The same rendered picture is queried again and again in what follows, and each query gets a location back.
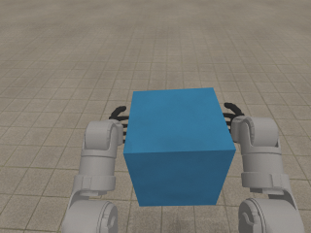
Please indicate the robot left forearm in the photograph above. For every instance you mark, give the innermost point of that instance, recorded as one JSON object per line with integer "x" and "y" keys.
{"x": 98, "y": 158}

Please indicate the robot right hand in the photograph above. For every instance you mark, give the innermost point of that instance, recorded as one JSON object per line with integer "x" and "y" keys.
{"x": 237, "y": 113}

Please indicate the robot right forearm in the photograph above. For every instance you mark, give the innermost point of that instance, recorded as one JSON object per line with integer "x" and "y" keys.
{"x": 263, "y": 170}

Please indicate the robot right upper arm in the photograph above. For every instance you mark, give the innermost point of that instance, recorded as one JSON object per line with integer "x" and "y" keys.
{"x": 262, "y": 215}

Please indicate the robot left hand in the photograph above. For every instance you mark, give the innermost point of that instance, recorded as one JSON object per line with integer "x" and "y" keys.
{"x": 114, "y": 115}

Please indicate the robot left upper arm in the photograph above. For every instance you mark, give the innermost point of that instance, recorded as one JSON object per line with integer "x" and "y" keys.
{"x": 91, "y": 216}

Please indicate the carton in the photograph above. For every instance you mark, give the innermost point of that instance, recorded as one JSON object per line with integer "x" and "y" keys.
{"x": 177, "y": 147}

